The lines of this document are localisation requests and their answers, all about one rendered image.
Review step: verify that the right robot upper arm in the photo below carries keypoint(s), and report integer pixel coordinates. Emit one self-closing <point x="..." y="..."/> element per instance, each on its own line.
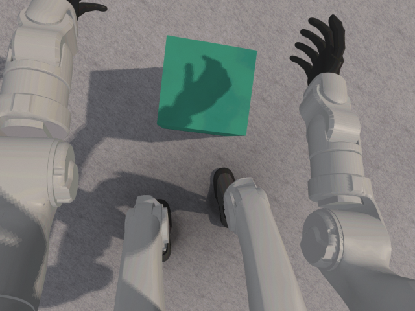
<point x="352" y="251"/>

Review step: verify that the left robot hand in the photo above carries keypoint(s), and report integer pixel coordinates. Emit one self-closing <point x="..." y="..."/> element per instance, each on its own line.
<point x="81" y="8"/>

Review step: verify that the right robot forearm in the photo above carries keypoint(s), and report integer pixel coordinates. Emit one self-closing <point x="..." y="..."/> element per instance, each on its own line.
<point x="335" y="153"/>

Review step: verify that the left robot upper arm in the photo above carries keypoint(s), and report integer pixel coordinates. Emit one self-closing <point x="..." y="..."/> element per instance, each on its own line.
<point x="37" y="175"/>

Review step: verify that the carton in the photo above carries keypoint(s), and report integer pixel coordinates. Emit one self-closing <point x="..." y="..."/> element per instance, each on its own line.
<point x="206" y="87"/>

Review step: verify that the left robot forearm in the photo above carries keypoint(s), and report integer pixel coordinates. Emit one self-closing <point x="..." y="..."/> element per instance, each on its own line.
<point x="38" y="71"/>

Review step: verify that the right robot hand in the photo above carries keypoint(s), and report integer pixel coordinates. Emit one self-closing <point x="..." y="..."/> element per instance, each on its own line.
<point x="330" y="57"/>

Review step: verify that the robot left foot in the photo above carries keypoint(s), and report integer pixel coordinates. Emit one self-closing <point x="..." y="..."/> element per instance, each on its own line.
<point x="166" y="254"/>

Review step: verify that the robot left thigh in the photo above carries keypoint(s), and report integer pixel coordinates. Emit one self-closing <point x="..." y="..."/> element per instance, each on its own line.
<point x="140" y="282"/>

